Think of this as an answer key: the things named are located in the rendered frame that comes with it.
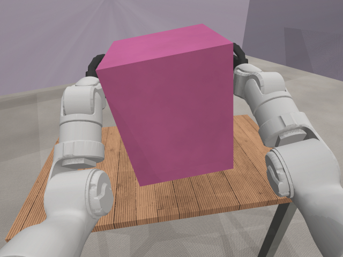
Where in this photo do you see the robot right hand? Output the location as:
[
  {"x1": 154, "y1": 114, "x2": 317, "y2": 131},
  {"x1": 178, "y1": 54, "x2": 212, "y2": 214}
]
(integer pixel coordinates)
[{"x1": 233, "y1": 43, "x2": 248, "y2": 71}]

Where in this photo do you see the robot right upper arm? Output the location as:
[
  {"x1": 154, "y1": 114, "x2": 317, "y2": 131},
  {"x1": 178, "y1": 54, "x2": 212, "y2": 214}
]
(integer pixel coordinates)
[{"x1": 265, "y1": 138, "x2": 343, "y2": 257}]

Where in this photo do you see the robot left forearm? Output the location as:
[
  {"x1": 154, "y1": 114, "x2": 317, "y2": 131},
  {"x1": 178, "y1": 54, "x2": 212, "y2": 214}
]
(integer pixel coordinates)
[{"x1": 43, "y1": 77, "x2": 106, "y2": 212}]

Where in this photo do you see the carton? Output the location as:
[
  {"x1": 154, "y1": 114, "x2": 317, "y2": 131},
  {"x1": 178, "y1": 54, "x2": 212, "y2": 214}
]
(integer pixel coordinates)
[{"x1": 95, "y1": 24, "x2": 233, "y2": 186}]

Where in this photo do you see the robot left hand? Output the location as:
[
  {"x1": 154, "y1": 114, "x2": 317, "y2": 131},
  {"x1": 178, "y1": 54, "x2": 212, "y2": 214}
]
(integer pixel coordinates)
[{"x1": 86, "y1": 54, "x2": 105, "y2": 78}]

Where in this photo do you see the robot right forearm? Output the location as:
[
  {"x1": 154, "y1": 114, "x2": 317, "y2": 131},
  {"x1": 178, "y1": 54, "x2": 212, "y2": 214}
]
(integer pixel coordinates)
[{"x1": 233, "y1": 63, "x2": 341, "y2": 182}]

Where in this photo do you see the table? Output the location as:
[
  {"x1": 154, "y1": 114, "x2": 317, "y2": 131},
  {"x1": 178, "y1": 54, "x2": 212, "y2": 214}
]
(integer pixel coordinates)
[{"x1": 5, "y1": 115, "x2": 297, "y2": 257}]

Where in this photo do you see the robot left upper arm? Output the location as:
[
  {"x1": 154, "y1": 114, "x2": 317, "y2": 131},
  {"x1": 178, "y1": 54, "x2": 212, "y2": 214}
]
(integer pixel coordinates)
[{"x1": 0, "y1": 169, "x2": 114, "y2": 257}]

